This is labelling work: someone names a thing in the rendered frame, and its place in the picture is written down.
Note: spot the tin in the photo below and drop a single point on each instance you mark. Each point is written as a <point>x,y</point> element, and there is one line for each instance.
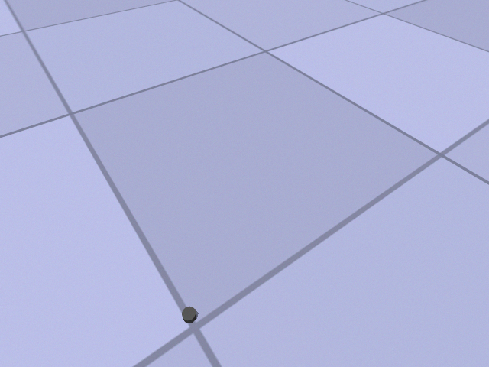
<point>189,314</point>

